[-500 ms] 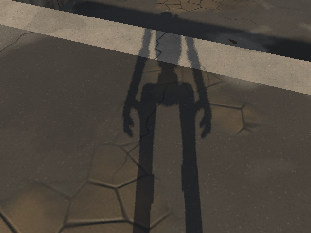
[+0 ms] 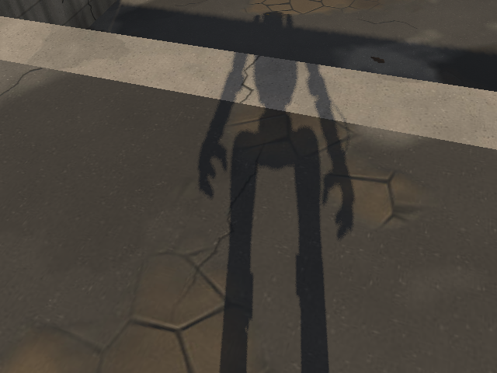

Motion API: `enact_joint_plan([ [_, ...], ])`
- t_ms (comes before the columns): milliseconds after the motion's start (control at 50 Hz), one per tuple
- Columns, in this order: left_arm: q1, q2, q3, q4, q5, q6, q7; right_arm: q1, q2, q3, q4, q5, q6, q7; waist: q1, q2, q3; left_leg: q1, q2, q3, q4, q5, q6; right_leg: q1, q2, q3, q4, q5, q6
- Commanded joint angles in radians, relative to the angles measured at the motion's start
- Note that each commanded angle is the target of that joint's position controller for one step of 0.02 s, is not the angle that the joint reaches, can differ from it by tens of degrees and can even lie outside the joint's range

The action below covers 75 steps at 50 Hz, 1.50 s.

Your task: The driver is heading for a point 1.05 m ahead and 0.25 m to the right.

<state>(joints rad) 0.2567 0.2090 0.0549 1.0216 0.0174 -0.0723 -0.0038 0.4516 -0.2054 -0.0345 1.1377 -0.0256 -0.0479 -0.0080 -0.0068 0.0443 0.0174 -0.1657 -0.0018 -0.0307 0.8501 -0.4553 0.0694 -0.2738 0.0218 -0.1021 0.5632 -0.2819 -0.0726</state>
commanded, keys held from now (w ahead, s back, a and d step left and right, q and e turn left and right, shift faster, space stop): w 0.96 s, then w+e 0.04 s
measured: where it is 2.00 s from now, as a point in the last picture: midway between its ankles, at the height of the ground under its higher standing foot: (292, 214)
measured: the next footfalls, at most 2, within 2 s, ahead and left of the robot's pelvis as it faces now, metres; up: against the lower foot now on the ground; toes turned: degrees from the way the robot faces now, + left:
left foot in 0.44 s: +0.40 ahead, +0.06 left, +0.00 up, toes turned +3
right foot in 0.98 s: +0.71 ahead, -0.11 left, +0.00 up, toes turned -5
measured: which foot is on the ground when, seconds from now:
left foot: up 0.00-0.42, down 0.44-1.00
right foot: down 0.00-0.44, up 0.46-0.96, down 0.98-1.00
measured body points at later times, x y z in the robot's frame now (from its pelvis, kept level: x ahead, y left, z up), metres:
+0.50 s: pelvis +0.27 +0.01 -0.01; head +0.30 +0.01 +0.44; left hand +0.19 +0.23 -0.16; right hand +0.40 -0.23 -0.14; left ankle +0.36 +0.06 -0.73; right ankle +0.06 -0.08 -0.65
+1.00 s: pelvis +0.55 -0.03 -0.01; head +0.59 -0.04 +0.44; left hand +0.75 +0.18 -0.12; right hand +0.45 -0.25 -0.15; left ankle +0.37 +0.06 -0.72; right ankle +0.67 -0.10 -0.73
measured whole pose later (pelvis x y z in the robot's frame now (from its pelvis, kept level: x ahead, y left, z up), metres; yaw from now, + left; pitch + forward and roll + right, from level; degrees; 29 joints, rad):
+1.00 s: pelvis +0.55 -0.03 -0.01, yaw -1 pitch +1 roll +1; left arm 0.00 0.17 0.03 0.87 0.03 -0.07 -0.02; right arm 0.48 -0.17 -0.03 1.10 -0.02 -0.09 -0.02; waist -0.05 0.00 0.07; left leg 0.10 -0.04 0.08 0.41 -0.46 0.06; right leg -0.45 0.01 -0.11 0.51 -0.07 -0.11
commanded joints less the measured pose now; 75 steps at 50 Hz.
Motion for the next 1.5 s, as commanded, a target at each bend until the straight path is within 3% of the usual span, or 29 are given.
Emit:
enact_joint_plan([
  [20,0.162,0.110,0.018,0.015,0.003,0.008,0.000,-0.134,-0.041,-0.003,-0.122,-0.007,-0.034,0.026,0.042,-0.077,0.130,-0.526,0.065,-0.015,0.330,0.131,0.041,0.237,-0.345,0.561,-0.441,-0.304,-0.132],
  [60,0.132,0.069,0.000,0.010,0.000,-0.012,0.002,-0.112,-0.031,-0.006,-0.113,-0.011,-0.029,0.034,-0.002,-0.073,0.108,-0.457,0.094,0.000,0.270,0.211,0.023,0.197,-0.269,0.390,-0.446,-0.049,-0.100],
  [120,0.217,0.062,-0.011,0.046,-0.004,-0.029,0.009,-0.138,-0.042,-0.014,-0.126,-0.010,-0.007,0.038,-0.009,-0.097,0.084,-0.488,0.083,0.049,0.239,0.252,-0.001,0.252,-0.232,0.263,-0.426,0.262,-0.095],
  [300,0.310,0.060,-0.029,0.075,-0.003,-0.037,0.021,-0.503,-0.011,0.007,-0.268,0.009,0.000,0.042,0.048,-0.128,0.135,-0.445,0.019,0.164,-0.194,0.415,-0.010,0.272,-0.196,0.121,-0.426,0.644,-0.089],
  [360,0.284,0.082,-0.025,0.077,0.001,-0.040,0.026,-0.466,-0.042,-0.004,-0.274,0.009,-0.006,0.030,0.008,-0.137,0.098,-0.330,-0.021,0.171,-0.263,0.378,0.045,0.344,-0.223,0.100,-0.336,0.905,-0.082],
  [400,0.253,0.106,-0.017,0.073,0.007,-0.035,0.030,-0.280,-0.082,-0.027,-0.219,0.009,-0.017,0.015,-0.073,-0.146,-0.007,-0.151,-0.068,0.167,-0.286,0.311,0.087,0.387,-0.226,0.086,-0.110,1.098,-0.070],
  [420,0.232,0.114,-0.014,0.067,0.002,-0.029,0.028,-0.125,-0.101,-0.042,-0.168,0.004,-0.025,0.007,-0.141,-0.130,-0.080,0.032,-0.066,0.157,-0.365,0.351,0.107,0.331,-0.204,0.069,0.082,1.022,-0.059],
  [440,0.236,0.086,-0.022,0.046,-0.005,-0.028,0.022,0.026,-0.168,-0.064,-0.134,-0.021,-0.030,-0.003,-0.186,-0.064,-0.176,0.265,0.104,-0.028,-0.388,0.218,0.149,0.142,-0.161,0.046,0.359,0.706,-0.051],
  [460,0.357,-0.035,-0.039,0.028,-0.035,-0.023,0.007,0.056,-0.247,-0.083,-0.139,-0.040,-0.027,0.001,-0.101,0.155,-0.280,0.504,0.415,-0.566,-0.483,0.136,0.302,-0.223,0.038,0.023,0.771,-0.154,-0.013],
  [480,0.281,0.071,-0.011,0.025,-0.015,-0.018,0.008,-0.019,-0.214,-0.081,-0.143,0.007,-0.016,0.015,-0.101,0.024,-0.251,0.428,0.388,-0.677,-0.597,0.010,0.303,-0.321,0.025,0.160,0.854,-0.182,-0.035],
  [500,0.182,0.079,-0.005,-0.015,-0.009,-0.021,0.006,-0.137,-0.160,-0.064,-0.162,0.019,-0.018,0.017,-0.056,0.010,-0.085,0.276,0.361,-0.507,-0.629,-0.013,0.264,-0.372,-0.035,0.160,0.815,-0.083,-0.042],
  [520,0.131,0.070,-0.005,-0.026,-0.004,-0.026,0.003,-0.188,-0.096,-0.048,-0.168,0.016,-0.028,0.021,-0.035,-0.047,-0.008,0.145,0.319,-0.402,-0.668,0.092,0.231,-0.342,-0.069,0.156,0.755,-0.023,-0.042],
  [560,0.150,0.032,-0.006,-0.019,0.017,-0.005,-0.004,-0.184,-0.031,-0.025,-0.141,0.011,-0.046,0.011,0.030,-0.040,0.029,-0.001,0.238,-0.239,-0.698,0.271,0.171,-0.233,-0.109,0.154,0.653,0.006,-0.022],
  [600,0.155,0.006,-0.007,-0.020,0.022,0.016,-0.014,-0.128,-0.042,-0.021,-0.117,0.012,-0.062,0.005,0.048,-0.026,0.029,-0.028,0.213,-0.165,-0.709,0.391,0.164,-0.212,-0.114,0.135,0.599,0.012,-0.002],
  [680,-0.020,0.031,-0.003,-0.089,0.022,0.037,-0.024,-0.054,-0.085,-0.023,-0.104,0.015,-0.068,0.005,0.029,-0.011,0.078,-0.002,0.183,-0.085,-0.758,0.435,0.154,-0.350,-0.144,0.091,0.452,0.138,0.035],
  [780,-0.220,0.020,-0.015,-0.158,0.005,0.031,-0.029,0.041,-0.077,-0.013,-0.089,0.017,-0.065,0.005,-0.028,0.009,0.089,0.092,0.152,-0.014,-0.743,0.614,0.115,-0.366,-0.114,0.034,0.182,0.286,0.051],
  [880,-0.329,0.032,-0.017,-0.205,0.003,0.020,-0.025,0.107,-0.086,-0.013,-0.064,0.003,-0.059,-0.007,-0.056,0.026,0.097,0.268,0.199,-0.005,-0.681,0.758,0.126,-0.377,-0.076,0.013,0.041,0.254,0.013],
  [940,-0.247,0.057,-0.003,-0.192,0.004,0.006,-0.016,0.064,-0.111,-0.020,-0.067,-0.002,-0.057,-0.016,0.003,0.040,0.055,0.311,0.218,0.020,-0.544,1.061,0.106,-0.227,-0.020,-0.005,-0.020,0.137,-0.038],
  [980,0.037,0.094,0.022,-0.098,0.012,-0.009,0.000,0.023,-0.129,-0.025,-0.074,0.002,-0.050,-0.015,0.126,0.020,-0.090,0.253,0.176,0.073,-0.230,1.116,0.073,0.095,0.023,-0.020,-0.111,0.171,-0.085],
  [1000,0.210,0.166,0.044,-0.058,0.038,-0.014,0.010,0.018,-0.103,-0.017,-0.103,0.012,-0.051,-0.013,0.181,-0.047,-0.204,0.047,0.135,0.108,0.049,0.803,0.054,0.354,-0.155,0.174,-0.107,0.110,-0.137],
  [1020,0.258,0.259,0.070,-0.049,0.044,-0.008,0.005,0.137,-0.009,-0.005,-0.119,0.048,-0.052,0.004,0.118,-0.288,-0.304,-0.332,-0.070,0.133,0.433,0.053,0.004,0.608,-0.429,0.707,-0.209,0.073,-0.301],
  [1040,0.167,0.217,0.062,-0.055,0.001,0.007,-0.008,0.071,-0.090,-0.026,-0.120,0.018,-0.052,0.004,0.094,-0.158,-0.263,-0.442,-0.033,-0.007,0.515,-0.008,0.021,0.557,-0.387,0.789,-0.286,0.023,-0.287],
  [1060,0.060,0.164,0.047,-0.076,-0.010,0.008,-0.012,-0.032,-0.095,-0.029,-0.159,0.012,-0.058,0.007,0.061,-0.117,-0.109,-0.497,0.020,-0.008,0.488,0.085,0.023,0.419,-0.356,0.627,-0.297,0.039,-0.258],
  [1080,0.017,0.111,0.034,-0.080,-0.005,0.003,-0.015,-0.090,-0.086,-0.028,-0.174,0.009,-0.067,0.008,0.043,-0.053,-0.039,-0.476,0.052,-0.006,0.429,0.150,0.018,0.304,-0.312,0.535,-0.326,0.154,-0.232],
  [1120,0.012,0.059,0.017,-0.059,-0.008,-0.007,-0.005,-0.099,-0.060,-0.027,-0.188,-0.014,-0.047,0.014,-0.014,-0.061,-0.002,-0.383,0.089,-0.007,0.318,0.184,-0.008,0.165,-0.226,0.407,-0.357,0.290,-0.182],
  [1220,0.103,0.131,0.031,-0.050,-0.015,-0.019,0.006,-0.218,-0.055,-0.025,-0.258,-0.021,-0.005,0.023,-0.016,-0.083,0.025,-0.415,0.093,0.029,0.144,0.244,-0.081,0.091,-0.180,0.351,-0.405,0.315,-0.196],
  [1420,0.261,0.146,0.039,-0.070,-0.001,-0.001,0.011,-0.571,-0.076,-0.010,-0.420,0.003,-0.012,0.030,0.100,-0.123,0.042,-0.484,0.039,0.030,-0.207,0.412,-0.104,0.265,-0.164,0.398,-0.310,0.458,-0.156],
  [1460,0.240,0.163,0.046,-0.086,0.003,0.002,0.018,-0.559,-0.093,-0.012,-0.436,0.007,-0.022,0.029,0.081,-0.135,0.035,-0.413,0.027,0.015,-0.272,0.378,-0.089,0.273,-0.174,0.424,-0.265,0.497,-0.134],
  [1500,0.179,0.190,0.056,-0.110,0.003,0.001,0.020,-0.442,-0.123,-0.023,-0.414,0.010,-0.035,0.021,0.019,-0.143,0.001,-0.207,-0.006,0.023,-0.347,0.314,-0.064,0.215,-0.161,0.430,-0.179,0.579,-0.095],
])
